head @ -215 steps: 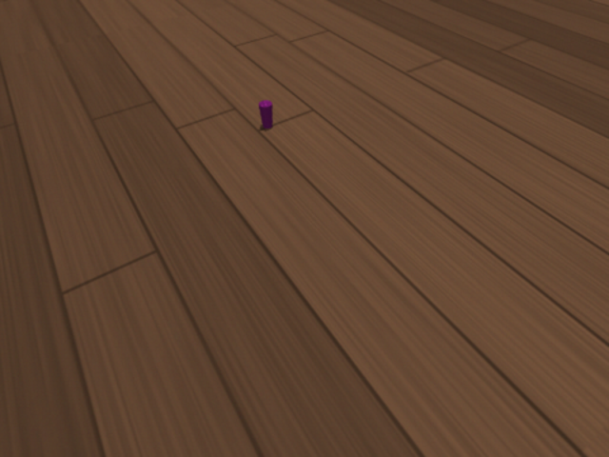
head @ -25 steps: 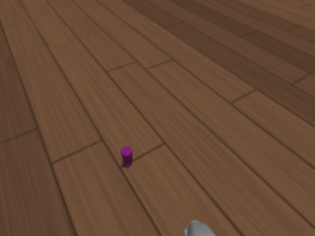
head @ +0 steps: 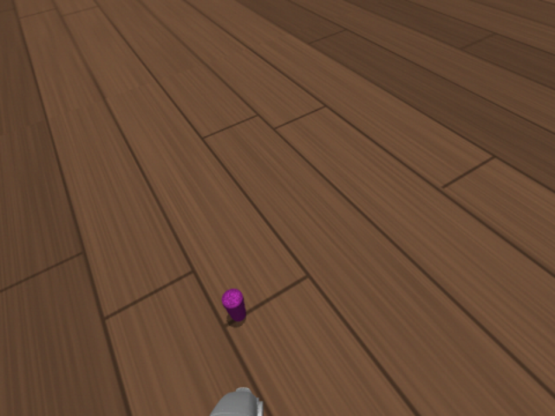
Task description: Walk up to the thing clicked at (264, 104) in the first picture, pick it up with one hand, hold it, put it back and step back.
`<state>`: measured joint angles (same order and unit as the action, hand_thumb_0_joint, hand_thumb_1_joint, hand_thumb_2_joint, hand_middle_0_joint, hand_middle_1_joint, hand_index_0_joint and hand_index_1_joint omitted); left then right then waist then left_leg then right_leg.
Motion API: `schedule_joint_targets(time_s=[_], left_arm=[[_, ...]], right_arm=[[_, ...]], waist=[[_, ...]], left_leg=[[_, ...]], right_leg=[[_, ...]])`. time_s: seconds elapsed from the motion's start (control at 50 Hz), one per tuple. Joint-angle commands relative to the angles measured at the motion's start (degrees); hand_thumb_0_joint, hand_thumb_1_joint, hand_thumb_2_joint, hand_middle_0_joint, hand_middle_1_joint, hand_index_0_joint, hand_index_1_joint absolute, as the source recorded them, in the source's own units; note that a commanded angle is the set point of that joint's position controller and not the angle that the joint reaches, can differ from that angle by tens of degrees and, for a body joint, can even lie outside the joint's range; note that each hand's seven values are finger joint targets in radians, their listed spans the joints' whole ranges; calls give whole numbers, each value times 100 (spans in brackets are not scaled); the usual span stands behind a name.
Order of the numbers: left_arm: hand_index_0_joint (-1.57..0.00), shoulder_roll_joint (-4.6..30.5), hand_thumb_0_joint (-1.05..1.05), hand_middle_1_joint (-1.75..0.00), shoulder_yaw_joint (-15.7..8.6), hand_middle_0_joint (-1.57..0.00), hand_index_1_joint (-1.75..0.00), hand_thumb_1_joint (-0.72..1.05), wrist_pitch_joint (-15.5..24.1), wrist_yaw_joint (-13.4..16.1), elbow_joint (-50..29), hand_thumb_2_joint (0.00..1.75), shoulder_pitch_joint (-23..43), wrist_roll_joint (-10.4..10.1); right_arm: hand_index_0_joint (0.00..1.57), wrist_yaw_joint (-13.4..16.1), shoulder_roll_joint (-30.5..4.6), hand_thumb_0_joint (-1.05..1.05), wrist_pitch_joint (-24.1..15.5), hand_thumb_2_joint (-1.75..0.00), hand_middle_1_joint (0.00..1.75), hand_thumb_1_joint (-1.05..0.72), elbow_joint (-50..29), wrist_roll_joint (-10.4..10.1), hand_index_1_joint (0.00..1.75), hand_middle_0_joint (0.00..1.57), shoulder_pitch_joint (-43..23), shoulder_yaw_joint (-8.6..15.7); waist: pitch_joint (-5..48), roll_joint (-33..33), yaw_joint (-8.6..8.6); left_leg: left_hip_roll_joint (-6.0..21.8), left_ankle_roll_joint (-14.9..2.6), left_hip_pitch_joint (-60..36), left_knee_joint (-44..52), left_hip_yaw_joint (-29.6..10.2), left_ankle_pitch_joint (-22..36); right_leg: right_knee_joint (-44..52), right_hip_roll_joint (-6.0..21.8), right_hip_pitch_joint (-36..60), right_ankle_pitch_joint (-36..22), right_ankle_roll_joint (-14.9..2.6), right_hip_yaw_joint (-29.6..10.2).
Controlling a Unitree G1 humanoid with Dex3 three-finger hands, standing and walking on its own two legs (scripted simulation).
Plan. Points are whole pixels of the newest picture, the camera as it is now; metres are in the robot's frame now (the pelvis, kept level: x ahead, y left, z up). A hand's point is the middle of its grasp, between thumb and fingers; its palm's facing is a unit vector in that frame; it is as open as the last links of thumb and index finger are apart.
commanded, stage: walk up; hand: left
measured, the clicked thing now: (235, 306) +0.59 +0.24 -0.70
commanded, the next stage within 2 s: none
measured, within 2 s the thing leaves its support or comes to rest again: neither
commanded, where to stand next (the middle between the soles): +0.24 +0.03 m, yaw +0 degrees
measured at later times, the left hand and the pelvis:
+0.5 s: hand out of the picture +0.15 +0.31 -0.16, palm faces -0.06 -0.92 -0.39, open 7.4 cm; pelvis +0.10 +0.04 -0.01, yaw +0 degrees
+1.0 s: hand (135, 384) +0.21 +0.29 -0.15, palm faces -0.04 -0.95 -0.32, open 7.4 cm; pelvis +0.10 +0.04 +0.00, yaw -1 degrees
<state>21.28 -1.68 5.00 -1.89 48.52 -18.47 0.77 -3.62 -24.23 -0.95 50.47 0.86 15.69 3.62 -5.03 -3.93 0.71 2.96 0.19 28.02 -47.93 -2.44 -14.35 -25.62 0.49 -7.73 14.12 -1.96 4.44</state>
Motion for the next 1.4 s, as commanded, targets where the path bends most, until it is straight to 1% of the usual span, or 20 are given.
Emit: schedule_joint_targets(time_s=[0.0, 0.08, 0.12, 0.14, 0.16, 0.18, 0.2, 0.28, 0.34, 0.46, 0.52, 0.56, 0.58, 0.7, 0.76, 0.82, 0.92, 1.06, 1.24, 1.38], left_arm=[[-20, 1697, 0, -30, -568, -20, -30, 90, 96, 86, -407, 90, -259, -27], [-20, 1849, 0, -30, -545, -20, -30, 90, 68, 83, -494, 90, 1, -31], [-20, 1688, 0, -30, -466, -20, -30, 90, 49, 94, -540, 90, 163, -8], [-20, 1414, 0, -30, -378, -20, -30, 90, 40, 92, -551, 90, -7, -2], [-20, 780, 0, -30, -172, -20, -30, 90, 10, 114, -532, 90, -505, -101], [-20, 1180, 0, -30, -286, -20, -30, 90, -86, 195, -353, 90, -678, -100], [-20, 1523, 0, -30, -349, -20, -30, 90, -151, 260, -239, 90, -471, -54], [-20, 1380, 0, -30, -315, -20, -30, 90, -196, 188, -31, 90, -610, -118], [-20, 1209, 0, -30, -271, -20, -30, 90, -282, 191, 93, 90, -605, -115], [-20, 1089, 0, -30, -265, -20, -30, 90, -241, 307, 203, 90, -233, -98], [-20, 1316, 0, -30, -337, -20, -30, 90, -170, 360, 374, 90, -297, -25], [-20, 1772, 0, -30, -366, -20, -30, 90, -92, 359, 176, 90, 386, 42], [-20, 1914, 0, -30, -352, -20, -30, 90, -131, 346, 143, 90, 759, 7], [-20, 1412, 0, -30, -211, -20, -30, 90, -213, 296, 247, 90, 1263, 19], [-20, 1108, 0, -30, -120, -20, -30, 90, -264, 242, 436, 90, 1044, -72], [-20, 1274, 0, -30, -175, -20, -30, 90, -283, 217, 615, 90, 1389, -11], [-20, 1142, 0, -30, -137, -20, -30, 90, -314, 168, 884, 90, 1395, -66], [-20, 1072, 0, -30, -78, -20, -30, 90, -317, 152, 1192, 90, 1429, -70], [-20, 1104, 0, -30, -38, -20, -30, 90, -255, 181, 1408, 90, 1490, -78], [-20, 1085, 0, -30, -60, -20, -30, 90, -241, 216, 1488, 90, 1533, -54]], right_arm=[[20, -10, -859, 0, -216, -90, 30, -90, -520, 46, 30, 20, -297, 291], [20, -30, -915, 0, -286, -90, 30, -90, -494, 59, 30, 20, -239, 339], [20, 23, -1060, 0, -336, -90, 30, -90, -281, 83, 30, 20, 489, 410], [20, 91, -1300, 0, -380, -90, 30, -90, -113, 98, 30, 20, 1130, 494], [20, 204, -1685, 0, -388, -90, 30, -90, -206, 143, 30, 20, 1007, 549], [20, 222, -1763, 0, -380, -90, 30, -90, -398, -11, 30, 20, 751, 522], [20, 202, -1736, 0, -347, -90, 30, -90, -382, -86, 30, 20, 639, 550], [20, 309, -1201, 0, -373, -90, 30, -90, -560, -104, 30, 20, 160, 330], [20, 359, -1194, 0, -322, -90, 30, -90, -615, -65, 30, 20, -55, 299], [20, 381, -1123, 0, -128, -90, 30, -90, -608, -73, 30, 20, -312, 191], [20, 364, -843, 0, -2, -90, 30, -90, -597, -199, 30, 20, -590, 83], [20, 364, -447, 0, 86, -90, 30, -90, -475, -201, 30, 20, -335, -42], [20, 419, -781, 0, 145, -90, 30, -90, -294, -168, 30, 20, -387, 80], [20, 346, -751, 0, 49, -90, 30, -90, 367, -133, 30, 20, -138, 49], [20, 369, -1026, 0, -70, -90, 30, -90, 377, -42, 30, 20, -813, 43], [20, 301, -897, 0, -46, -90, 30, -90, 596, -31, 30, 20, -890, -48], [20, 287, -959, 0, -125, -90, 30, -90, 840, 20, 30, 20, -1053, -83], [20, 331, -981, 0, -141, -90, 30, -90, 963, 1, 30, 20, -1203, -91], [20, 379, -883, 0, -116, -90, 30, -90, 1090, -82, 30, 20, -1123, -70], [20, 378, -842, 0, -54, -90, 30, -90, 1126, -97, 30, 20, -1249, -61]], waist=[[-140, 1092, 259], [-26, 943, 18], [241, 512, -430], [657, -331, -728], [697, -1914, -408], [510, -1123, -300], [151, -857, -284], [228, -368, -22], [366, -527, 3], [712, -535, -28], [855, 110, 209], [532, 1366, -132], [418, 1567, -64], [705, 1433, -241], [929, 714, 66], [400, 757, 28], [116, 31, 114], [329, -210, 93], [738, 421, -58], [869, 651, -76]], left_leg=[[213, -5, -45, 952, 197, 392], [184, -160, -1008, 1420, 333, 269], [-29, -266, -2129, 1584, 453, 125], [70, -446, -3034, 2046, 26, -527], [1421, -821, -3172, 2813, -2009, -350], [2018, -1232, -2830, 3308, -3165, -218], [2195, -1580, -2301, 3255, -3193, -278], [1234, -1117, -1827, 2842, -824, 2086], [1121, -1219, -1629, 2735, -407, 1873], [1072, -1209, -1391, 1785, -124, 3167], [782, -663, -851, 1155, -75, 1388], [-104, -125, -526, 389, 284, -1021], [-82, -191, -976, -42, 191, -1883], [-52, -189, -1796, 1726, 227, -137], [474, -391, -1636, 2369, -627, -456], [265, -297, -905, 2585, -330, -1315], [493, -269, -634, 3335, -714, -1619], [536, -241, -1050, 3427, -544, -1049], [425, -204, -2067, 2931, -185, 885], [434, -189, -2294, 2934, -156, 1231]], right_leg=[[1051, 1461, -273, 50, -1006, -1043], [695, 1596, -856, 552, -982, -1104], [-255, 1313, -1341, 183, -728, -827], [-1813, 900, -1630, -564, -549, -470], [-3341, 143, -2439, 842, -85, 29], [-3648, -223, -2717, 1707, -20, -304], [-4001, 83, -2662, 1875, -104, -597], [-3568, 288, -1986, 1078, -38, -844], [-2875, 283, -1700, 761, 121, -541], [-1481, 114, -843, 121, 184, -206], [-303, 238, 9, -929, -15, -507], [621, 1877, -658, -891, -715, -2797], [625, 2155, -1333, -749, -1201, -2919], [149, 1094, -1167, -67, -401, -1491], [17, 662, -935, 327, -38, -1089], [480, 748, -658, 1452, -62, -1279], [282, 452, -409, 635, 4, -825], [476, 451, -66, -12, 91, -698], [751, 729, -41, -1244, 78, -868], [821, 782, 77, -1560, 120, -799]])
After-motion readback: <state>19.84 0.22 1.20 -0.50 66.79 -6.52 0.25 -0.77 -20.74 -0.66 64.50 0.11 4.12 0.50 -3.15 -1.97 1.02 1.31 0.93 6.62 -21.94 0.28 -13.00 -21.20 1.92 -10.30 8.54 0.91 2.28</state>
